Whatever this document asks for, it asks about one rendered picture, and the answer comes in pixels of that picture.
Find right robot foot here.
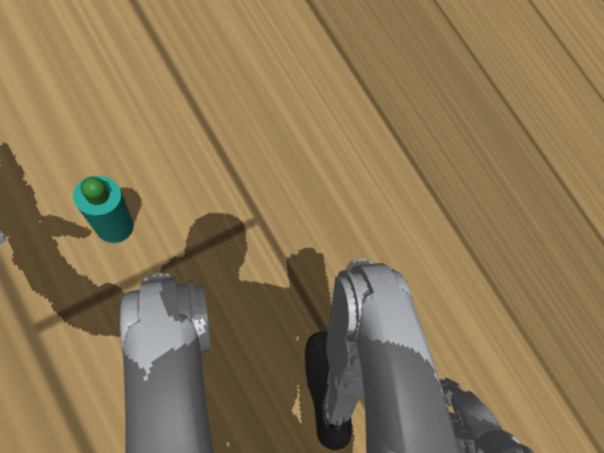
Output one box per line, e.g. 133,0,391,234
305,331,352,450

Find bottle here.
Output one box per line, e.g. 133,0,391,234
73,176,133,243

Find right robot hand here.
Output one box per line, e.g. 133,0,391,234
440,378,503,453

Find right robot arm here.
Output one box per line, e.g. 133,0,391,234
475,429,534,453

